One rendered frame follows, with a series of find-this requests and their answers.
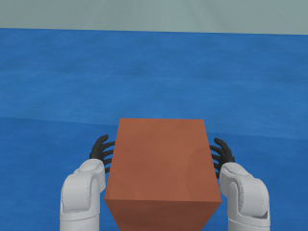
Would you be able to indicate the left robot hand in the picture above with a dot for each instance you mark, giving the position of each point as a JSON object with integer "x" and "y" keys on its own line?
{"x": 98, "y": 148}

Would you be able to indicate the carton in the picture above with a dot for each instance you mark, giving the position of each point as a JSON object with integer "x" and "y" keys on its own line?
{"x": 162, "y": 175}

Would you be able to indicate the robot left forearm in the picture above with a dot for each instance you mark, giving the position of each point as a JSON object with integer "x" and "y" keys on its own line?
{"x": 80, "y": 197}

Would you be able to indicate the robot right forearm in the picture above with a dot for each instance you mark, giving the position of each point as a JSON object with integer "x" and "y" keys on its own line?
{"x": 248, "y": 199}

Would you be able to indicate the right robot hand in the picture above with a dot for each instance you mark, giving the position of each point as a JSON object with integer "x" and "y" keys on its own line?
{"x": 225, "y": 155}

